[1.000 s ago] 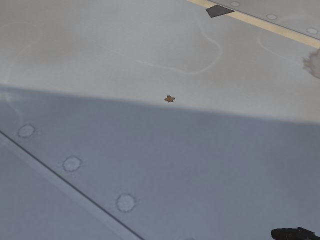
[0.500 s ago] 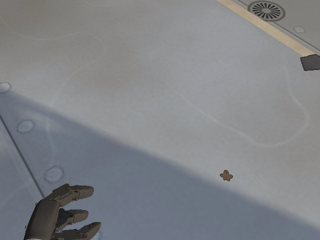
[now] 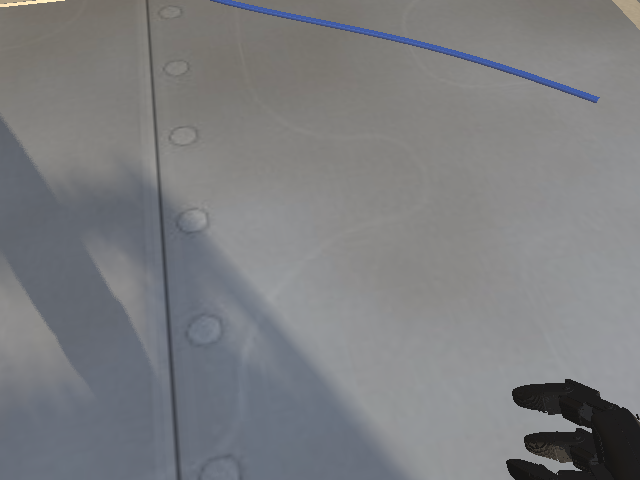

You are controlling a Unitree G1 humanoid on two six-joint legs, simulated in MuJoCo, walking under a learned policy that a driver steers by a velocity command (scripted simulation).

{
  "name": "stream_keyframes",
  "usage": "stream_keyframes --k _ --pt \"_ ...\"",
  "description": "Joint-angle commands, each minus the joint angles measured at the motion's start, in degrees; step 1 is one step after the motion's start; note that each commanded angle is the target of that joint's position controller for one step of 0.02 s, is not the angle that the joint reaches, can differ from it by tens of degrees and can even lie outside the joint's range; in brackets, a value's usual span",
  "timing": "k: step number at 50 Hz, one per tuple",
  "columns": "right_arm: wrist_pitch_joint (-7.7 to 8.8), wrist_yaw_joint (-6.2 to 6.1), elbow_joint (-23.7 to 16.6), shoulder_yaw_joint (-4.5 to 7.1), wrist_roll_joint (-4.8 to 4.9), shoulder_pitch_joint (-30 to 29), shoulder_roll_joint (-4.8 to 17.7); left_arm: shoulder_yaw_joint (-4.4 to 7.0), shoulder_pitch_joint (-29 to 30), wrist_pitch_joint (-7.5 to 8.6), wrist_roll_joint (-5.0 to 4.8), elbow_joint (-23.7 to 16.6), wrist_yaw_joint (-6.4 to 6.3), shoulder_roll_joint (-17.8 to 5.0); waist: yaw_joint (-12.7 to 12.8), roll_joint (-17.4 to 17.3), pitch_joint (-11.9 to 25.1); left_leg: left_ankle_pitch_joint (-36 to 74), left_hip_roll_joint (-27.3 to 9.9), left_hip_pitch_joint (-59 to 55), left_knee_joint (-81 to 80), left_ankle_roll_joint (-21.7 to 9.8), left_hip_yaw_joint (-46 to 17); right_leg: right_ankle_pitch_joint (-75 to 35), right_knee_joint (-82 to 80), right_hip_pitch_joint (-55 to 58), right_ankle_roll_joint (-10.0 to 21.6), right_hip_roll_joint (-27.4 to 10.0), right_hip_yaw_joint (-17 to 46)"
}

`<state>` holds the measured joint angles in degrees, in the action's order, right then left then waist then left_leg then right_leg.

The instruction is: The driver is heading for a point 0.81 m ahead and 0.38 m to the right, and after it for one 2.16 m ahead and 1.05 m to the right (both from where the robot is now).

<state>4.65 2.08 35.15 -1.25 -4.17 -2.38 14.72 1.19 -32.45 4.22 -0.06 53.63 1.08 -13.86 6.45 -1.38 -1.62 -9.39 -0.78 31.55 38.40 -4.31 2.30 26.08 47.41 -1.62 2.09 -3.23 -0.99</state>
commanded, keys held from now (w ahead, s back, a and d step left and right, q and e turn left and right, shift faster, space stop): w+e+shift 1.00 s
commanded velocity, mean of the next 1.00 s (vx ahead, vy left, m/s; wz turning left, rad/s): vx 1.00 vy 0.00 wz -0.87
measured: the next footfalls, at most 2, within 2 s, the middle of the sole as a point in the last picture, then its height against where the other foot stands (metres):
right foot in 0.42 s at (423, 436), level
left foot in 0.82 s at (442, 263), level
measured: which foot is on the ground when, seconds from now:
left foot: down 0.00-0.42, up 0.44-0.80, down 0.82-1.00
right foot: up 0.00-0.40, down 0.42-0.84, up 0.86-1.00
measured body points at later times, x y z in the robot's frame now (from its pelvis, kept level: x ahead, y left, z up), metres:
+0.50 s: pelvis +0.45 -0.07 -0.01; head +0.47 -0.07 +0.44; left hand +0.65 +0.16 -0.13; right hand +0.44 -0.34 -0.13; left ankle +0.31 +0.13 -0.56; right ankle +0.51 -0.10 -0.71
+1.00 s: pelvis +0.86 -0.22 +0.02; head +0.88 -0.24 +0.47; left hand +1.19 -0.16 -0.07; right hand +0.68 -0.47 -0.08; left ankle +0.96 -0.13 -0.71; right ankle +0.75 -0.24 -0.60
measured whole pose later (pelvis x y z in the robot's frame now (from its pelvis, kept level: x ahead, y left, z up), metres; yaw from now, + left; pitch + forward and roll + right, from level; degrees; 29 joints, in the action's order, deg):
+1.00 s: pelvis +0.86 -0.22 +0.02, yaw -52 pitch +2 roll +2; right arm 4.4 -0.8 42.5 2.5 -2.3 17.4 18.4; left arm 4.2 -11.2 0.3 1.9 39.8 3.0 -22.4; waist -0.8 3.5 -0.6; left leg -14.9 -1.4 13.1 26.7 1.3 6.0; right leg 16.0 74.7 -31.6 5.6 0.3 0.7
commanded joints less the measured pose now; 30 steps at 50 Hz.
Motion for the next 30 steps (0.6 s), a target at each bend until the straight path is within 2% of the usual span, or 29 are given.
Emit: stream_keyframes --k 1,2,3,4,5,6,7,8,11,14,16,17,18,19,20,21,22,23,24,25,26,27,28,30 --pt "-0.1 -2.04 4.8 5.72 0.79 23.8 13.4 2.44 9.3 0.78 -0.97 -9.9 -0.39 -9.4 -13.3 -3.5 15.0 -24.6 -22.0 -45.8 -20.9 -4.7 -36.5 -8.6 32.6 -41.9 4.9 -0.4 5.7" --pt "0.38 -1.83 5.5 5.08 1.38 20.6 10.0 1.84 10.6 0.66 -0.47 -9.7 0.11 -7.3 -11.2 -2.8 7.2 -16.8 -19.4 -37.2 -22.4 -4.4 -28.3 -11.8 29.2 -41.7 4.4 -2.2 4.8" --pt "0.73 -1.79 5.9 4.8 1.49 18.6 8.2 1.83 10.0 -0.06 -0.11 -8.6 0.58 -6.3 -8.9 -3.0 4.6 -11.2 -17.0 -31.9 -24.3 -3.3 -22.2 -12.6 27.4 -39.2 3.6 -3.4 4.8" --pt "1.06 -1.97 6.5 4.38 2.01 18.4 6.8 1.87 8.3 -1.18 0.56 -7.8 1.04 -5.4 -6.9 -3.6 3.1 -8.1 -15.6 -27.8 -26.0 -2.7 -17.1 -13.0 26.8 -36.9 2.9 -4.2 4.7" --pt "1.62 -1.88 7.4 4.18 2.57 18.9 5.7 1.88 8.5 -2.27 0.94 -7.9 1.41 -4.4 -5.8 -4.3 2.1 -5.8 -15.4 -25.5 -27.4 -2.5 -14.0 -12.9 26.2 -36.3 2.4 -4.9 4.5" --pt "2.26 -1.72 8.4 4.06 3.17 19.3 4.8 1.98 10.8 -3.14 1.06 -8.7 1.71 -3.9 -5.3 -3.3 0.4 -2.3 -14.9 -25.3 -28.6 -2.0 -10.6 -13.3 25.4 -38.2 2.2 -5.6 4.4" --pt "2.76 -1.68 9.4 4.07 3.65 19.9 4.5 1.96 13.7 -3.73 1.3 -9.8 2.02 -3.4 -5.2 -3.1 -1.4 1.3 -14.4 -25.2 -30.0 -1.5 -7.0 -14.9 24.5 -40.6 1.9 -6.1 3.9" --pt "3.08 -1.7 10.0 4.03 3.69 20.3 4.2 1.86 16.2 -4.07 1.42 -10.6 2.34 -3.1 -5.2 -2.8 -2.4 4.6 -13.4 -25.2 -30.9 -0.8 -3.1 -17.6 23.6 -42.3 1.7 -6.0 3.0" --pt "3.76 -1.77 11.2 3.85 3.1 20.3 3.8 1.05 23.6 -3.95 1.01 -13.9 3.22 -2.6 -4.7 -3.0 -4.9 15.6 -9.8 -23.7 -32.1 0.4 7.3 -27.5 14.3 -41.7 2.6 -4.5 -0.6" --pt "3.72 -2.61 12.1 4.3 3.19 21.5 6.8 0.45 29.3 -3.67 1.14 -16.0 4.37 -3.8 -4.7 -0.2 -6.7 28.3 -9.2 -26.1 -33.4 2.6 13.5 -32.6 0.3 -35.5 5.3 -1.5 -6.6" --pt "3.23 -3.39 12.4 4.75 3.21 23.7 9.9 0.57 29.3 -3.51 1.01 -15.9 4.42 -5.2 -4.0 -1.0 -4.4 53.8 -9.9 -31.9 -27.3 3.9 15.0 -31.9 -4.2 -29.3 7.3 3.5 -11.2" --pt "2.46 -4.0 12.1 5.26 3.02 23.8 12.0 0.9 26.0 -3.57 0.9 -15.1 4.12 -6.5 -1.8 -2.8 -1.8 65.2 -11.0 -34.9 -21.6 4.4 14.9 -28.7 -4.6 -25.5 8.1 5.7 -12.2" --pt "1.4 -4.51 11.5 5.85 2.6 22.5 13.9 1.6 19.4 -3.67 0.82 -13.5 3.69 -8.4 2.0 -4.5 2.1 73.0 -12.3 -35.8 -12.6 4.4 14.3 -24.6 -4.3 -18.7 9.2 7.5 -11.9" --pt "0.24 -4.74 10.4 6.4 2.16 19.7 15.4 2.85 8.7 -3.77 0.8 -10.7 3.04 -10.8 7.4 -5.4 6.8 75.4 -13.5 -33.2 0.8 3.6 13.0 -20.1 -3.7 -8.1 10.8 8.7 -10.1" --pt "-0.71 -4.29 9.4 6.58 1.75 17.3 15.6 4.63 -2.7 -3.58 0.79 -7.0 1.82 -13.6 11.8 -3.1 11.1 64.7 -12.9 -25.5 19.7 2.5 11.4 -15.0 -7.4 5.4 12.7 9.3 -5.7" --pt "-0.55 -3.02 9.2 5.89 2.08 14.9 11.0 6.57 -0.3 -4.32 -1.07 -6.9 0.46 -16.2 9.9 8.8 7.0 10.8 -0.6 -11.0 44.9 3.5 10.9 -12.3 -13.0 11.3 14.7 5.7 3.2" --pt "0.95 -2.31 2.7 3.66 1.93 22.3 4.6 7.17 7.2 -4.96 1.4 -9.5 0.57 -23.2 -3.0 18.2 11.3 -19.3 5.0 13.3 62.4 6.7 2.6 -20.8 -16.9 23.4 25.5 -6.9 33.7" --pt "2.73 -2.42 0.1 3.09 1.94 18.0 7.0 7.84 7.5 -5.13 1.13 -12.0 0.11 -23.0 1.1 9.6 17.8 -16.5 3.3 20.4 62.3 5.9 -7.8 -2.4 -30.4 26.3 29.4 -12.2 49.5" --pt "3.73 -2.34 0.3 3.11 1.86 14.4 8.9 6.89 8.2 -4.72 1.15 -11.0 -0.73 -18.2 -0.7 0.2 7.3 -12.8 -0.3 21.2 54.5 5.2 -8.9 2.7 -35.9 15.6 25.1 -11.8 48.3" --pt "3.6 -2.33 0.0 3.04 1.66 13.1 8.7 6.0 9.9 -4.06 0.97 -9.9 -0.93 -15.2 -4.3 -4.2 2.2 -10.7 -3.1 16.9 46.5 5.4 -8.8 -1.5 -35.8 5.6 22.0 -9.5 42.6" --pt "2.54 -2.5 0.5 2.63 0.6 13.3 7.9 5.59 11.4 -3.07 0.85 -10.0 -1.14 -14.5 -6.5 -4.8 -0.6 -11.3 -4.3 12.7 42.7 6.0 -8.4 -8.3 -35.2 -2.4 20.4 -6.6 36.8" --pt "0.87 -2.48 0.9 2.41 -0.07 14.5 7.6 5.04 12.8 -2.19 0.76 -10.3 -1.32 -13.2 -8.5 -5.4 -1.9 -11.4 -5.6 8.3 38.9 7.0 -8.1 -11.0 -35.9 -9.5 19.6 -4.1 32.1" --pt "-0.48 -2.35 0.8 2.17 -0.29 14.4 7.0 4.59 13.2 -1.44 0.53 -10.5 -1.14 -12.3 -9.4 -4.9 -2.5 -12.3 -6.5 5.4 34.9 7.9 -7.3 -12.6 -36.5 -14.8 19.1 -1.9 28.7" --pt "-1.39 -1.78 -1.9 1.5 0.05 9.1 5.6 4.79 13.2 -0.28 0.25 -10.9 -0.79 -13.1 -8.5 -3.2 -3.9 -7.6 -7.1 1.9 23.8 9.0 -4.5 -17.0 -38.2 -21.3 18.4 1.7 23.5"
